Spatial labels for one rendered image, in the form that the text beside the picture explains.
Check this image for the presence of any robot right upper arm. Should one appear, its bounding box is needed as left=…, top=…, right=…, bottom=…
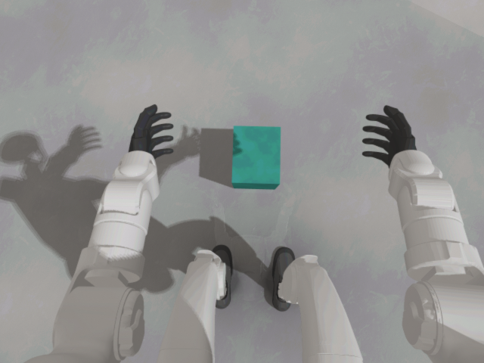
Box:
left=402, top=281, right=484, bottom=363

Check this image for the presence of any left robot thigh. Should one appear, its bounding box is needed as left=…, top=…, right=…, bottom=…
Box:
left=157, top=258, right=226, bottom=363

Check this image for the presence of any robot left upper arm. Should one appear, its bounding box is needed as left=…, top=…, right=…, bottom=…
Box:
left=24, top=287, right=144, bottom=363

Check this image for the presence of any carton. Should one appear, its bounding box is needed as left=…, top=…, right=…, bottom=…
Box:
left=231, top=126, right=281, bottom=190

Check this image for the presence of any robot left hand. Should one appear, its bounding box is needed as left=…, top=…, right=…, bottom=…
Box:
left=129, top=104, right=173, bottom=159

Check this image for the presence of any robot right hand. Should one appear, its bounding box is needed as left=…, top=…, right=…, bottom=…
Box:
left=362, top=105, right=417, bottom=167

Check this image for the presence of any right robot thigh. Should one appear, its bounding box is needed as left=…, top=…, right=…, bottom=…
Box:
left=286, top=262, right=363, bottom=363

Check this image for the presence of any robot thigh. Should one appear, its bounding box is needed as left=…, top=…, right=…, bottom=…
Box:
left=157, top=258, right=226, bottom=363
left=286, top=262, right=363, bottom=363

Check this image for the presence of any left robot forearm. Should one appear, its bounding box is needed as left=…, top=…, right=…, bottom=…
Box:
left=52, top=150, right=160, bottom=348

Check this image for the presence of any right robot forearm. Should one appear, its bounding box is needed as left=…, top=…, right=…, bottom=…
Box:
left=388, top=150, right=484, bottom=286

